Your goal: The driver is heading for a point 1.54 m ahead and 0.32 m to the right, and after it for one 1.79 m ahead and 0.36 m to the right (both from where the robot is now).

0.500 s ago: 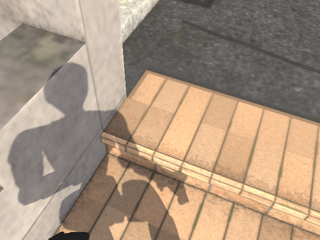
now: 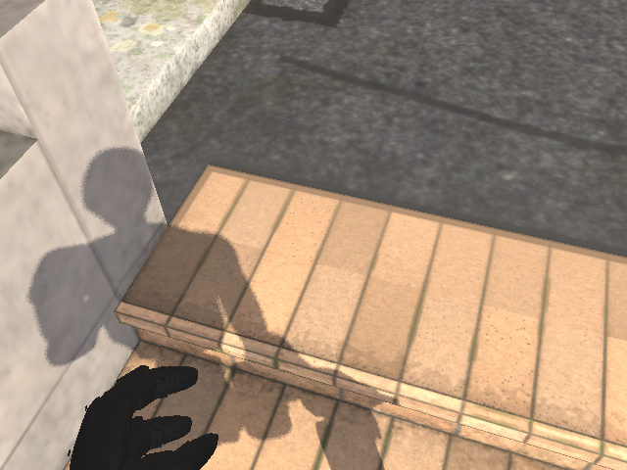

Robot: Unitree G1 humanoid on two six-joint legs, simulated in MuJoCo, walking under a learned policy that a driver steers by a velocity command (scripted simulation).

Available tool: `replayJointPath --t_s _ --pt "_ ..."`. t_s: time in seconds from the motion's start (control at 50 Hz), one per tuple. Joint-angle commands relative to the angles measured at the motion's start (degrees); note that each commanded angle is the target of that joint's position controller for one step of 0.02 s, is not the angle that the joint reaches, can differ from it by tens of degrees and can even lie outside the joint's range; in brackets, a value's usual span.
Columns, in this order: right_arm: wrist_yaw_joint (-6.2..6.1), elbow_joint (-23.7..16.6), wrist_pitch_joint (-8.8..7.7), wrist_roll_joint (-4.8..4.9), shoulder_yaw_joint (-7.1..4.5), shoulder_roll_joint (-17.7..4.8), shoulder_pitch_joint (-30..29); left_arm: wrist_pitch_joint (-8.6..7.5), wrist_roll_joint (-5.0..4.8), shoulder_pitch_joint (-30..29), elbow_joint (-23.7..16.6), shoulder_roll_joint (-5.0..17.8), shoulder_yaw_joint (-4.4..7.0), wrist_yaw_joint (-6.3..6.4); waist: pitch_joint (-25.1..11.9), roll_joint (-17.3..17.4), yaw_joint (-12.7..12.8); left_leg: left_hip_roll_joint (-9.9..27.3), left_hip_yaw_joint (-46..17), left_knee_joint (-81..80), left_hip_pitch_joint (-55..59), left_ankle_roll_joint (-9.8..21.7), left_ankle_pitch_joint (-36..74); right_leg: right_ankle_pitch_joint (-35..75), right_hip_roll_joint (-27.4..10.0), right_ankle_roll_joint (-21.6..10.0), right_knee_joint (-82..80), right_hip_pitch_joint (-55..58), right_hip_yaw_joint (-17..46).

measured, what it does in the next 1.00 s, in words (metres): climbs, turning right: right foot 0.15 m higher, then left foot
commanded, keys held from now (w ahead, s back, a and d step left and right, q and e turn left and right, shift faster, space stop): e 0.58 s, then no key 0.42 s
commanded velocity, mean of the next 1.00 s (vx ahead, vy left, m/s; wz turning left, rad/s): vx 0.00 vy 0.00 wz -0.42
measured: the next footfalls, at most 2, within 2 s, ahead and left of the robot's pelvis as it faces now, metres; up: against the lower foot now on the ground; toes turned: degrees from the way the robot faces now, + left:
right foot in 0.04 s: +0.12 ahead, -0.19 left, +0.15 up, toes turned -6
left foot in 0.66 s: +0.20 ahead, -0.02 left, +0.15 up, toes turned -24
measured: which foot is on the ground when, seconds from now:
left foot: down 0.00-0.06, up 0.08-0.64, down 0.66-1.00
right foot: up 0.00-0.02, down 0.04-0.66, up 0.68-1.00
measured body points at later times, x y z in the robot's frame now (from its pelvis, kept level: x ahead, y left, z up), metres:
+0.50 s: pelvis +0.05 -0.10 +0.11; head +0.08 -0.12 +0.56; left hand +0.25 +0.11 +0.01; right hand +0.19 -0.35 +0.02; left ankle +0.15 +0.01 -0.53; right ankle +0.08 -0.19 -0.60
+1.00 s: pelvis +0.12 -0.08 +0.14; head +0.14 -0.08 +0.59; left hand +0.36 +0.06 +0.03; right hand +0.11 -0.34 +0.03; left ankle +0.17 +0.00 -0.60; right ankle +0.10 -0.20 -0.58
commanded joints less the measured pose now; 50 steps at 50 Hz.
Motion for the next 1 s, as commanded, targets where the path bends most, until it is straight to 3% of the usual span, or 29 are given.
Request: replayJointPath --t_s 0.02,0.04,0.06,0.08,0.1,0.12,0.14,0.16,0.2,0.24,0.3,0.4,0.42,0.46,0.5,0.52,0.58,0.64,0.66,0.68,0.7,0.74,0.78,0.82,0.88,0.9,0.92,0.96,1.0 --pt "1.29 -5.66 1.02 1.42 -2.67 -11.88 -4.61 -0.96 -2.9 -0.61 -4.06 1.38 -0.06 -0.61 -6.02 12.56 2.24 8.91 0.37 -9.33 -6.38 11.71 13.7 0.98 0.71 -1.54 -27.26 25.99 -10.29" --pt "2.93 -3.34 2.09 0.74 -2.07 -8.99 1.06 -1.27 -1.93 9.1 1.64 2.55 0.74 -0.69 -10.04 6.55 2.49 4.57 5.97 0.12 -4.1 11.24 27.37 9.37 5.72 -3.35 -29.1 32.68 -13.18" --pt "4.62 -7.65 3.15 0.21 -1.71 -8.22 -4.78 -1.91 -1.03 16.54 2.28 9.96 3.39 -0.35 -10.57 -9.72 9.11 -1.46 8.11 19.92 -15.34 6.31 23.34 15.3 0.93 -6.16 -44.5 38.14 9.28" --pt "5.42 -15.11 3.83 0.78 -1.05 -4.56 -10.0 -1.3 -0.67 17.24 1.31 18.64 5.82 0.82 -14.92 -35.9 10.48 -8.68 1.03 39.44 -29.56 2.9 -16.57 15.19 -9.03 -9.52 -68.87 43.42 41.55" --pt "5.92 -14.15 4.08 -2.07 0.3 -0.08 -6.51 -1.12 -2.43 9.43 -0.7 17.79 5.48 1.52 -15.18 -30.77 5.45 -8.72 -7.41 60.09 -28.25 1.89 -15.86 11.52 -10.78 -9.37 -73.58 35.89 46.78" --pt "5.48 -13.9 4.58 -2.34 0.4 0.39 -7.07 -0.93 -1.23 2.76 -1.5 15.72 4.73 2.14 -10.75 -25.36 2.33 -8.01 -8.03 69.69 -29.89 1.67 -10.81 3.63 -8.39 -9.52 -71.87 28.18 41.65" --pt "4.14 -14.03 4.42 -1.81 0.7 0.72 -8.18 -0.83 0.0 -0.84 -0.46 13.0 4.18 2.12 -3.66 -21.08 0.07 -6.63 -6.1 70.63 -33.47 1.66 -6.54 0.24 -5.9 -7.93 -68.26 24.22 33.21" --pt "2.94 -13.37 4.23 -2.25 1.13 0.69 -8.26 -1.06 0.26 -1.99 0.34 9.31 3.36 2.07 0.91 -17.17 -0.94 -5.87 -3.8 69.32 -34.37 1.77 -2.54 2.29 -3.03 -7.0 -62.4 21.33 24.31" --pt "2.07 -11.63 5.14 -3.02 0.84 -0.24 -6.07 -2.06 -0.36 0.92 2.18 5.18 2.38 1.5 -0.55 -13.62 -1.01 -6.94 -0.93 73.82 -31.06 2.74 1.78 11.77 -0.46 -6.99 -56.94 20.22 16.21" --pt "2.25 -12.73 4.96 -2.49 1.3 0.35 -9.06 -3.47 -0.49 3.83 4.24 5.38 2.55 1.24 -1.6 -9.01 0.15 -7.66 -1.04 77.79 -33.23 3.51 1.72 16.21 -1.29 -8.8 -56.54 22.21 18.62" --pt "2.73 -14.32 4.74 -1.89 2.05 1.58 -12.43 -4.4 -0.1 6.9 6.47 7.34 3.49 2.15 -1.37 -4.58 1.52 -8.25 -1.6 77.58 -37.94 2.97 3.08 18.97 -1.82 -10.52 -59.07 26.96 22.02" --pt "2.13 -17.42 6.45 -1.52 2.67 1.24 -16.18 -3.89 0.33 9.37 7.36 8.04 4.42 2.77 -3.56 -4.57 3.54 -7.68 -4.7 65.71 -40.96 -1.36 0.4 21.95 -1.99 -12.78 -63.06 36.51 25.92" --pt "2.18 -18.25 6.62 0.17 3.41 2.16 -17.46 -2.92 0.98 9.07 5.88 8.05 3.97 3.18 -4.11 -6.74 4.42 -7.68 -2.69 58.18 -39.87 -1.87 -7.91 24.7 -3.18 -13.15 -67.04 39.08 26.78" --pt "2.22 -19.25 6.53 0.56 3.97 2.66 -20.11 -2.05 1.65 11.12 6.46 9.52 4.71 3.29 -3.22 -7.36 5.84 -7.31 -2.44 48.8 -37.85 -1.64 -11.58 25.05 -2.53 -12.72 -68.38 41.13 27.95" --pt "2.46 -18.57 6.36 0.87 4.08 2.68 -20.6 -1.86 1.29 11.38 6.84 10.08 5.14 2.8 -3.05 -6.81 6.86 -8.11 0.35 38.25 -32.77 -0.38 -13.14 24.31 0.32 -11.14 -69.22 40.62 24.18" --pt "2.53 -17.88 6.12 1.13 3.78 2.07 -19.46 -2.23 1.61 10.7 6.42 10.57 5.26 2.05 -4.57 -8.64 6.82 -8.24 -0.64 36.29 -27.78 0.86 -13.91 29.44 -0.34 -11.33 -69.52 40.45 24.85" --pt "2.29 -17.36 5.51 1.3 3.24 1.18 -16.96 -2.94 1.34 8.73 6.64 10.72 5.29 0.78 -5.7 -8.5 5.05 -8.74 -2.44 31.28 -18.59 2.74 -10.46 39.04 -1.02 -11.27 -68.17 37.26 26.52" --pt "1.93 -14.5 5.17 2.06 3.55 3.5 -10.17 -2.7 -0.3 6.82 7.99 9.81 4.81 0.03 -5.12 -5.24 1.02 -9.31 1.5 6.52 -1.46 3.62 -3.37 30.31 3.86 -6.54 -65.66 31.98 20.12" --pt "1.63 -14.5 4.84 0.7 2.71 0.9 -9.86 -3.17 -1.28 9.89 9.37 7.53 4.4 -0.19 -6.57 0.3 1.56 -2.94 -5.19 4.25 9.47 4.92 -3.84 16.78 6.47 -3.27 -59.46 24.07 16.03" --pt "1.35 -15.97 4.9 -0.67 1.65 -4.05 -10.73 -3.58 -2.23 9.89 7.91 5.08 3.36 -0.69 -6.73 12.28 0.93 9.25 -22.3 -0.43 13.62 10.96 -10.89 9.51 13.38 0.69 -49.33 14.05 6.17" --pt "1.5 -15.82 4.89 -1.14 0.99 -4.36 -8.12 -3.84 -0.53 9.34 9.06 8.74 4.31 -0.17 -6.51 10.75 -0.94 13.64 -30.32 -3.04 8.25 16.15 -11.61 8.02 12.83 2.23 -39.13 13.9 5.09" --pt "1.61 -15.99 3.51 -0.84 2.71 0.7 -12.14 -4.46 -0.07 8.69 10.77 9.4 4.74 -0.62 -2.98 3.24 2.16 9.33 -23.33 -2.58 1.58 16.16 -7.27 13.64 10.5 4.46 -33.33 17.38 5.06" --pt "1.44 -15.26 1.98 -0.37 2.73 1.1 -13.28 -4.0 0.02 10.07 12.46 8.85 4.86 -1.45 -3.12 4.07 2.92 4.91 -15.92 -1.59 1.28 14.1 -0.17 17.64 10.78 5.43 -30.4 19.46 3.3" --pt "1.26 -13.73 2.04 -0.57 2.22 0.26 -12.04 -3.15 -0.64 9.03 12.15 7.05 4.27 -1.48 -1.92 5.85 2.64 2.26 -11.78 -1.32 1.34 14.83 -1.45 19.05 11.62 6.91 -30.91 18.27 2.49" --pt "1.34 -11.75 2.16 -0.1 2.01 0.7 -7.99 -2.85 -0.45 7.17 11.92 5.96 3.44 -1.33 -1.7 6.4 1.07 3.2 -12.42 -2.39 4.23 16.33 -4.59 17.45 8.81 7.23 -41.14 18.59 0.05" --pt "1.56 -11.55 1.77 -0.41 1.86 0.42 -6.76 -2.99 -0.12 7.2 12.47 5.66 3.24 -1.39 -3.08 5.64 0.78 5.48 -14.63 -2.53 5.37 16.71 -3.04 18.31 6.5 6.5 -44.16 20.85 0.75" --pt "2.08 -11.16 1.48 -0.43 1.75 0.58 -7.18 -3.34 -0.3 8.18 13.5 5.68 3.04 -1.57 -3.73 4.3 0.78 4.24 -12.07 -1.35 3.65 16.07 0.31 17.12 7.08 5.44 -48.34 25.08 -3.35" --pt "2.88 -9.29 1.46 -0.64 0.88 -1.41 -5.5 -3.92 -0.81 7.5 13.71 4.56 2.68 -1.47 -2.32 7.6 -0.12 2.42 -9.56 0.1 0.48 15.87 1.8 15.34 7.84 3.34 -57.25 31.03 -6.29" --pt "3.05 -8.27 1.38 0.48 0.41 -2.24 -6.04 -4.75 -0.33 10.11 14.39 4.02 2.5 -1.21 -1.43 6.97 2.42 2.66 -8.54 3.34 -6.45 14.02 5.87 29.54 7.68 1.08 -67.84 41.85 -6.76"
Velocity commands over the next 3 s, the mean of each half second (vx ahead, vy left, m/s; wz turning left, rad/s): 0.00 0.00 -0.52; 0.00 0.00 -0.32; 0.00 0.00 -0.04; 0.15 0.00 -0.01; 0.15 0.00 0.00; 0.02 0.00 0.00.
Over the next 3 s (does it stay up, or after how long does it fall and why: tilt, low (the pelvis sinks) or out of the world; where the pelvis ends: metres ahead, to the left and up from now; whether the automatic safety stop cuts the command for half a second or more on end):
stays up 0.53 -0.20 0.29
